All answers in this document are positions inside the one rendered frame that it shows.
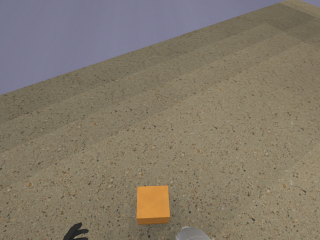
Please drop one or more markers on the carton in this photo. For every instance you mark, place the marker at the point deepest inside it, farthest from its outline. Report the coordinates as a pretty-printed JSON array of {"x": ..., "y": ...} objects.
[{"x": 152, "y": 205}]

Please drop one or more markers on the robot left hand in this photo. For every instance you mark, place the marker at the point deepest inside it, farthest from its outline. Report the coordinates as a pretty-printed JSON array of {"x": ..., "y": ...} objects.
[{"x": 73, "y": 232}]

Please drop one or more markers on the robot right thigh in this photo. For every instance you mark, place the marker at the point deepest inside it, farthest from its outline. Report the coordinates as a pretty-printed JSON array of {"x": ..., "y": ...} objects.
[{"x": 191, "y": 233}]

